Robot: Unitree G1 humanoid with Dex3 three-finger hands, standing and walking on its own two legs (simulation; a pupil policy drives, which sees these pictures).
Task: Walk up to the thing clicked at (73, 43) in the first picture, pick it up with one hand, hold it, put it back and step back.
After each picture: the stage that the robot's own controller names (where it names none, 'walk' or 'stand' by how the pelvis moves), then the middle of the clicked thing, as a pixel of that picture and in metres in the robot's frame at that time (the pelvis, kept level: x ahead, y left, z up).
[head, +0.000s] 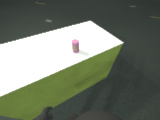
stand; (75, 46) +0.62 +0.19 +0.02
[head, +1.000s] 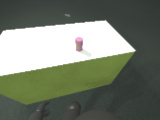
rise first; (79, 44) +0.60 +0.17 +0.05
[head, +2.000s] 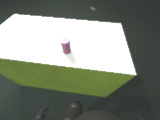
rise first; (66, 46) +0.49 +0.26 +0.06
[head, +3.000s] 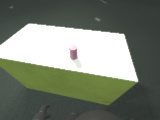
stand; (73, 52) +0.52 +0.19 +0.03
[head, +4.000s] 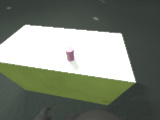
stand; (70, 54) +0.51 +0.21 +0.02
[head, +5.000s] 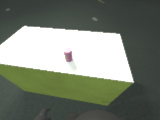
stand; (68, 54) +0.50 +0.23 +0.02
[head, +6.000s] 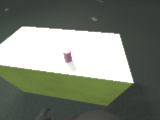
stand; (67, 55) +0.49 +0.23 +0.02
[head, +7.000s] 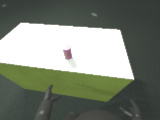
rise first; (67, 52) +0.50 +0.24 +0.02
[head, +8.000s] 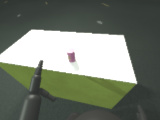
go down; (71, 55) +0.50 +0.24 +0.03
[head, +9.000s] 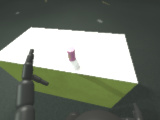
go down; (71, 54) +0.51 +0.22 +0.03
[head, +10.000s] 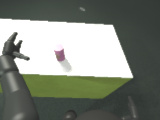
go down; (59, 53) +0.46 +0.23 +0.06
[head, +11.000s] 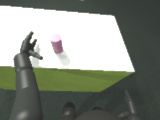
close in; (57, 44) +0.49 +0.23 +0.08
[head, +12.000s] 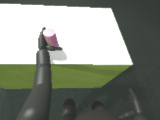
close; (51, 39) +0.51 +0.24 +0.10
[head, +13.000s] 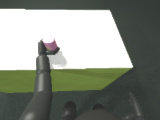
lift; (51, 45) +0.47 +0.24 +0.10
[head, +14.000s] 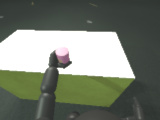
lift; (63, 57) +0.34 +0.18 +0.19
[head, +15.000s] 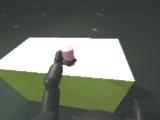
hold; (68, 56) +0.33 +0.16 +0.22
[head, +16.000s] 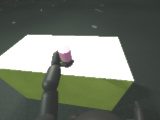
hold; (66, 57) +0.33 +0.17 +0.21
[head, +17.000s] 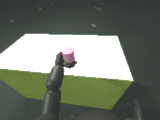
crouch; (69, 58) +0.35 +0.16 +0.19
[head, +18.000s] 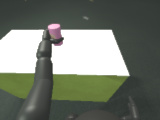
crouch; (56, 35) +0.48 +0.22 +0.24
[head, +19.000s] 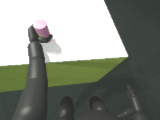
lower; (43, 32) +0.54 +0.24 +0.12
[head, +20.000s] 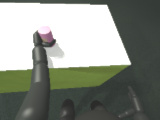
lower; (47, 37) +0.52 +0.24 +0.10
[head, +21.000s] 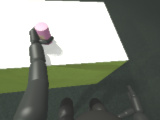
lower; (44, 34) +0.53 +0.24 +0.11
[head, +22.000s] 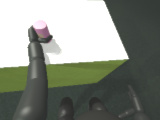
lower; (43, 32) +0.54 +0.24 +0.11
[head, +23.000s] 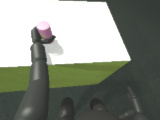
loosen; (46, 33) +0.53 +0.24 +0.12
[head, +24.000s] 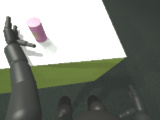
rise; (37, 31) +0.54 +0.25 +0.12
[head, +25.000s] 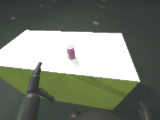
sink last; (71, 52) +0.52 +0.22 +0.07
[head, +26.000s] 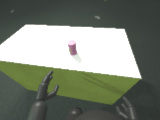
stand; (72, 47) +0.54 +0.22 +0.07
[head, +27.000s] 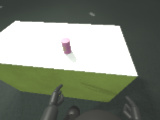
stand; (66, 46) +0.52 +0.24 +0.09
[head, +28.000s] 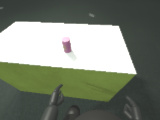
stand; (66, 45) +0.54 +0.24 +0.09
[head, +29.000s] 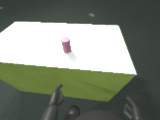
stand; (66, 45) +0.54 +0.24 +0.09
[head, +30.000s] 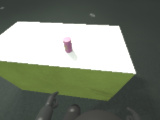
stand; (67, 45) +0.55 +0.23 +0.08
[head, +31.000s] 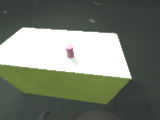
stand; (70, 51) +0.55 +0.23 +0.02
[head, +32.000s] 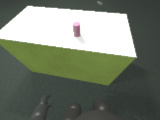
walk; (76, 29) +0.71 +0.18 +0.05
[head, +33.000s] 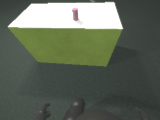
walk; (75, 14) +1.01 +0.29 +0.05
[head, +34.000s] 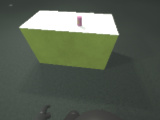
stand; (79, 21) +1.12 +0.25 +0.03
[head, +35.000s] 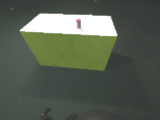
stand; (78, 23) +1.12 +0.24 +0.02
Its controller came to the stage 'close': yes
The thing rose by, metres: 0.21
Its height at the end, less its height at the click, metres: +0.00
